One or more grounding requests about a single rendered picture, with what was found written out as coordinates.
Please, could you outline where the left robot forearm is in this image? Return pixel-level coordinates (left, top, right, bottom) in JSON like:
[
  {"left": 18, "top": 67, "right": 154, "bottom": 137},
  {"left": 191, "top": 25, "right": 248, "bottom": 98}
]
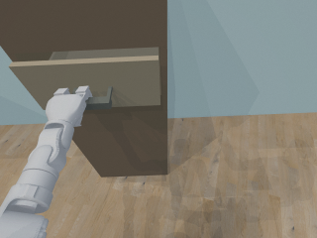
[{"left": 0, "top": 119, "right": 74, "bottom": 217}]

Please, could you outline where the drawer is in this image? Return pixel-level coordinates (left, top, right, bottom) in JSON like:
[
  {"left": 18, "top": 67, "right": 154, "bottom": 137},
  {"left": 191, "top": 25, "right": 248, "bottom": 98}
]
[{"left": 9, "top": 47, "right": 160, "bottom": 110}]

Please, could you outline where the robot left upper arm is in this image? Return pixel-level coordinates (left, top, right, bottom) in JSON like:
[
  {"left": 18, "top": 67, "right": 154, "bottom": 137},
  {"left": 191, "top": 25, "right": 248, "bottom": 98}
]
[{"left": 0, "top": 210, "right": 49, "bottom": 238}]

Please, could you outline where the handle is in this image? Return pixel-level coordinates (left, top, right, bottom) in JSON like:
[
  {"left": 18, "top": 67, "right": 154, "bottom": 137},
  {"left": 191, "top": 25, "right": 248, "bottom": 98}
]
[{"left": 72, "top": 86, "right": 113, "bottom": 110}]

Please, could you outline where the robot left hand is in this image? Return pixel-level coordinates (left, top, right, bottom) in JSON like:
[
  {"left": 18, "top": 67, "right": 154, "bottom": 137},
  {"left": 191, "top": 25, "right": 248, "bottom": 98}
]
[{"left": 46, "top": 85, "right": 93, "bottom": 127}]

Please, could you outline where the cabinet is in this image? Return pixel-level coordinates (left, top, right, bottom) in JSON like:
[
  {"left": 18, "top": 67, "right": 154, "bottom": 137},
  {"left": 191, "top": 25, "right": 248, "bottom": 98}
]
[{"left": 0, "top": 0, "right": 167, "bottom": 178}]

